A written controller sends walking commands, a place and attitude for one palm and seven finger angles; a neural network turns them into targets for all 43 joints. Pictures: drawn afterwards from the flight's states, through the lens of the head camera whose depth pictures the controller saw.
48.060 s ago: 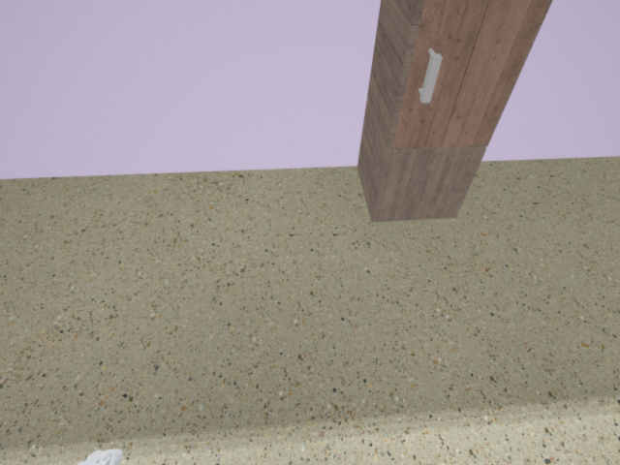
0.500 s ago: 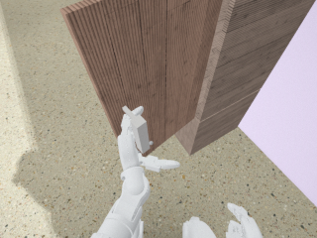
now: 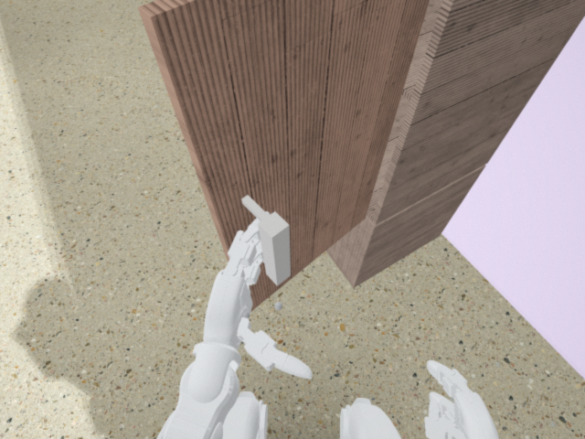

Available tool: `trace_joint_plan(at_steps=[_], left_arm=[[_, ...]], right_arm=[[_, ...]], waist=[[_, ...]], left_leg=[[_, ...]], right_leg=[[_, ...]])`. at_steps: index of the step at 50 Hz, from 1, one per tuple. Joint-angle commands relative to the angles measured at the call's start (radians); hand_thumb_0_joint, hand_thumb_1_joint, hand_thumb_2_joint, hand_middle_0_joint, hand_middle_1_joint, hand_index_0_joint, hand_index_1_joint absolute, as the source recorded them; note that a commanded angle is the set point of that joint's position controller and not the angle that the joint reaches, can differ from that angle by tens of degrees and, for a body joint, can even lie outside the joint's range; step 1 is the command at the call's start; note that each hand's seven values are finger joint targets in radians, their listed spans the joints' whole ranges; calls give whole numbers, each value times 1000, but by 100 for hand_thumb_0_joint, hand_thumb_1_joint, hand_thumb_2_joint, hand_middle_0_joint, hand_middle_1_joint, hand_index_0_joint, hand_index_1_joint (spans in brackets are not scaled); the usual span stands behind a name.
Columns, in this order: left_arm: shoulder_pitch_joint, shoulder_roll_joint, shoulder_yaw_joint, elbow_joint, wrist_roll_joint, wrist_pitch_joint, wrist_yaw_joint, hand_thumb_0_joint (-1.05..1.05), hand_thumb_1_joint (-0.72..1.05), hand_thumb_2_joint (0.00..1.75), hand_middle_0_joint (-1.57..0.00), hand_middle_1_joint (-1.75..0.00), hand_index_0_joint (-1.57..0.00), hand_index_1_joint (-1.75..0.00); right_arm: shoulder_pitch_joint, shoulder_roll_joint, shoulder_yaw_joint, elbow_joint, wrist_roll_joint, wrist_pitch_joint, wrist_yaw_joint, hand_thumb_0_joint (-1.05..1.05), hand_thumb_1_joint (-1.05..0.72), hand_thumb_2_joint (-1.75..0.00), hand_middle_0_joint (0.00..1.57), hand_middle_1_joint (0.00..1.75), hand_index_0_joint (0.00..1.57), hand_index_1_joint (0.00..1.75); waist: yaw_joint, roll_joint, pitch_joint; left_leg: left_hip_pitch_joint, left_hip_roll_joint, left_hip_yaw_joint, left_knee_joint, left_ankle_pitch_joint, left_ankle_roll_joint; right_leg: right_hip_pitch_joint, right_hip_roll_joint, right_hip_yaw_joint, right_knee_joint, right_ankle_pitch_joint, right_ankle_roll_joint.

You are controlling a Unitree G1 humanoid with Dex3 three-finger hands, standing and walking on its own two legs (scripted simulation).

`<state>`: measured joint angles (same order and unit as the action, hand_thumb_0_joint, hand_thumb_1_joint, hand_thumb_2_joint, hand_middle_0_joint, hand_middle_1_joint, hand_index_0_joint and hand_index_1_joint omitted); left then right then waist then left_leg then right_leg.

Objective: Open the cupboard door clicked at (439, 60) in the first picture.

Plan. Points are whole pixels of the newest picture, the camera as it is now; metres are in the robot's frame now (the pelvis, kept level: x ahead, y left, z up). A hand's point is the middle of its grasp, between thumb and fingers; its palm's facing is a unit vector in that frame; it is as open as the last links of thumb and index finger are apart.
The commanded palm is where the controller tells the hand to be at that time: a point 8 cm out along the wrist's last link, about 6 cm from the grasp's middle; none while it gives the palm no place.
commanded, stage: slide the hand sideways off the handle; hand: left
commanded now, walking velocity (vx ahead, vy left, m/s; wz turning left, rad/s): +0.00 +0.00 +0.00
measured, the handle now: (265, 241) +0.37 +0.06 +0.04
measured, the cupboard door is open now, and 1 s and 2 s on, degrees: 100 100 100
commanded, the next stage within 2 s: draw the hand back to the body in 0.70 s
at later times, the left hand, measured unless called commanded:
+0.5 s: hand (237, 345) +0.23 +0.08 +0.04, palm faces -0.10 -0.99 +0.00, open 16.3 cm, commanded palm +0.21 +0.13 +0.04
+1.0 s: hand (198, 354) +0.21 +0.11 +0.07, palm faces -0.09 -0.99 -0.05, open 16.3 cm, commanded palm +0.19 +0.18 +0.08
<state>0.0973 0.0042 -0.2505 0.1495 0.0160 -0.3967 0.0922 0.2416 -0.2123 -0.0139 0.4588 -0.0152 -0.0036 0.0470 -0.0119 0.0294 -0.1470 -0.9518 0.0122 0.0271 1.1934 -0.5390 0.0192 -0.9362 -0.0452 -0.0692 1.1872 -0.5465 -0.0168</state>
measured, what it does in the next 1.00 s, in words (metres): stands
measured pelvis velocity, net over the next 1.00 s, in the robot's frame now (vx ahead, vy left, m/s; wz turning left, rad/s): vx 0.00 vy -0.01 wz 0.01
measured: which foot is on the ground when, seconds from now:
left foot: down 0.00-1.00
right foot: down 0.00-1.00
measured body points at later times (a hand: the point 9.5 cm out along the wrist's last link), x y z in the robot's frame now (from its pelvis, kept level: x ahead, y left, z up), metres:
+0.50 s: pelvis +0.01 -0.01 -0.01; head +0.09 -0.01 +0.43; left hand +0.23 +0.13 +0.05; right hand +0.20 -0.22 -0.09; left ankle +0.02 +0.11 -0.64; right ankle +0.02 -0.11 -0.64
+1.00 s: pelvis +0.00 -0.01 +0.00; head +0.06 -0.02 +0.44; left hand +0.21 +0.17 +0.08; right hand +0.18 -0.23 -0.08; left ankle +0.02 +0.11 -0.64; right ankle +0.02 -0.11 -0.64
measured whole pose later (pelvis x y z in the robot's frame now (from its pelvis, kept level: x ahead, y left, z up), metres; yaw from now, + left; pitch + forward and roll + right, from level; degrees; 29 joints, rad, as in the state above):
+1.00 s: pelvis +0.00 -0.01 +0.00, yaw +0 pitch +15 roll -1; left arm 0.46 0.19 -0.03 -0.25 -0.16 -0.29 -0.13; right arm 0.25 -0.21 0.01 0.41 0.02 -0.05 -0.04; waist 0.00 0.05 -0.15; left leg -0.93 0.03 -0.01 1.23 -0.55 0.00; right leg -0.90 -0.02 -0.11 1.20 -0.56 -0.04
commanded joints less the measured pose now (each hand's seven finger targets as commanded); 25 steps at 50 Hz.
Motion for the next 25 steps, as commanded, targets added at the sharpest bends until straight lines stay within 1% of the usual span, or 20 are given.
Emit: trace_joint_plan(at_steps=[1,2,3,4,5,6,7,8,10,12,13,14,15,17,18,20,21,22,23,25], left_arm=[[-40,-10,-29,-302,12,-58,-11,0,-50,30,-15,-30,-15,-30],[-17,-8,-26,-316,10,-54,-13,0,-50,30,-15,-30,-15,-30],[-6,-9,-27,-326,5,-52,-14,0,-50,30,-15,-30,-15,-30],[2,-2,-20,-333,0,-50,-15,0,-50,30,-15,-30,-15,-30],[15,2,-18,-344,1,-53,-20,0,-50,30,-15,-30,-15,-30],[37,2,-18,-363,-5,-54,-25,0,-50,30,-15,-30,-15,-30],[37,13,-13,-381,-2,-57,-27,0,-50,30,-15,-30,-15,-30],[52,13,-18,-395,-5,-58,-32,0,-50,30,-15,-30,-15,-30],[70,22,-11,-404,-9,-59,-41,0,-50,30,-15,-30,-15,-30],[126,45,11,-406,-12,-53,-55,0,-50,30,-15,-30,-15,-30],[123,48,13,-429,-19,-53,-63,0,-50,30,-15,-30,-15,-30],[153,56,21,-426,-23,-48,-71,0,-50,30,-15,-30,-15,-30],[151,61,25,-444,-29,-46,-79,0,-50,30,-15,-30,-15,-30],[203,83,54,-451,-42,-39,-95,0,-50,30,-15,-30,-15,-30],[202,79,51,-467,-49,-40,-103,0,-50,30,-15,-30,-15,-30],[259,99,80,-482,-66,-42,-118,0,-50,30,-15,-30,-15,-30],[268,104,82,-492,-71,-45,-128,0,-50,30,-15,-30,-15,-30],[274,114,90,-507,-76,-48,-135,0,-50,30,-15,-30,-15,-30],[270,111,84,-503,-79,-51,-144,0,-50,30,-15,-30,-15,-30],[284,115,84,-519,-86,-62,-159,0,-50,30,-15,-30,-15,-30]], right_arm=[[-39,-102,-33,-171,2,-53,-16,0,-90,-90,20,30,20,30],[-39,-103,-31,-178,3,-53,-19,0,-90,-90,20,30,20,30],[-43,-99,-29,-180,3,-54,-21,0,-90,-90,20,30,20,30],[-38,-98,-28,-178,3,-55,-24,0,-90,-90,20,30,20,30],[-40,-99,-29,-177,4,-57,-26,0,-90,-90,20,30,20,30],[-44,-97,-28,-184,4,-61,-28,0,-90,-90,20,30,20,30],[-42,-99,-27,-184,4,-64,-31,0,-90,-90,20,30,20,30],[-44,-96,-26,-187,3,-67,-31,0,-90,-90,20,30,20,30],[-40,-95,-24,-186,3,-71,-34,0,-90,-90,20,30,20,30],[-41,-98,-25,-193,4,-73,-38,0,-90,-90,20,30,20,30],[-45,-96,-25,-194,3,-75,-38,0,-90,-90,20,30,20,30],[-40,-96,-25,-198,4,-74,-40,0,-90,-90,20,30,20,30],[-41,-98,-25,-198,4,-76,-42,0,-90,-90,20,30,20,30],[-43,-99,-24,-205,8,-78,-46,0,-90,-90,20,30,20,30],[-41,-97,-24,-206,7,-81,-47,0,-90,-90,20,30,20,30],[-36,-98,-25,-209,9,-83,-49,0,-90,-90,20,30,20,30],[-39,-99,-25,-211,10,-86,-50,0,-90,-90,20,30,20,30],[-43,-101,-24,-214,10,-88,-52,0,-90,-90,20,30,20,30],[-44,-102,-25,-210,11,-92,-53,0,-90,-90,20,30,20,30],[-39,-104,-27,-208,11,-101,-55,0,-90,-90,20,30,20,30]], waist=[[-11,-71,-293],[-6,-80,-296],[-8,-60,-287],[-13,-77,-274],[-17,-90,-275],[-13,-78,-276],[-14,-67,-286],[-14,-51,-282],[-19,-65,-272],[-9,-68,-269],[-8,-48,-283],[-7,-64,-274],[-10,-59,-283],[0,-57,-277],[-5,-65,-276],[4,-62,-281],[3,-61,-280],[4,-44,-276],[-7,-49,-255],[-10,-42,-257]], left_leg=[[208,-21,-62,-164,256,-6],[207,-22,-68,-165,271,-5],[206,-22,-66,-163,266,-7],[198,-22,-67,-161,262,-7],[201,-21,-68,-155,261,-7],[196,-22,-65,-153,255,-7],[201,-21,-70,-149,269,-7],[198,-23,-68,-143,265,-8],[188,-24,-72,-139,254,-7],[180,-24,-71,-136,265,-7],[181,-26,-68,-131,264,-8],[177,-26,-68,-131,260,-8],[174,-27,-68,-126,260,-7],[160,-30,-64,-123,264,-6],[159,-29,-63,-120,265,-5],[149,-31,-59,-115,266,-6],[146,-32,-58,-111,264,-6],[137,-32,-59,-107,270,-4],[136,-31,-60,-103,253,-4],[130,-31,-62,-93,249,-4]], right_leg=[[164,40,20,-155,285,-26],[172,42,17,-150,291,-28],[163,41,16,-149,289,-27],[166,42,15,-151,291,-25],[160,42,15,-150,292,-24],[160,42,17,-150,287,-23],[156,43,16,-140,292,-25],[150,41,18,-138,290,-23],[144,43,15,-136,283,-23],[150,44,16,-134,290,-24],[152,42,20,-130,295,-23],[154,43,18,-132,295,-22],[156,43,19,-131,299,-21],[169,45,25,-134,304,-23],[172,44,24,-133,313,-20],[187,45,28,-134,322,-20],[186,44,31,-134,323,-19],[184,45,31,-129,323,-21],[161,46,31,-131,308,-18],[146,45,28,-122,300,-18]])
